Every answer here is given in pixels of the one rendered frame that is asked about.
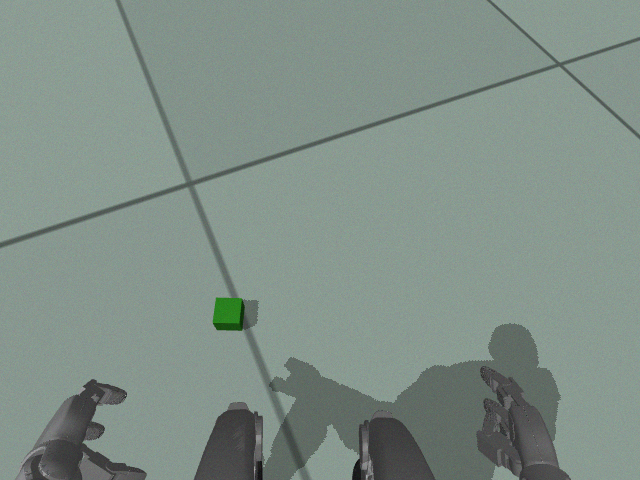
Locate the left robot hand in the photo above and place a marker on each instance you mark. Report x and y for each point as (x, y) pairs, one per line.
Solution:
(73, 422)

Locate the right robot hand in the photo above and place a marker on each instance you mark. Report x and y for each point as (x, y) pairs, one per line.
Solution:
(523, 439)

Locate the cube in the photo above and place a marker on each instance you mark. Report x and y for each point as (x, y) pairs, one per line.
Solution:
(229, 314)

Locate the left robot arm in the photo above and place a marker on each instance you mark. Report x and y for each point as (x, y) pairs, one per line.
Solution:
(52, 460)

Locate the right robot arm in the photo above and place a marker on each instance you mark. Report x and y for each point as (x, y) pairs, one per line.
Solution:
(542, 472)

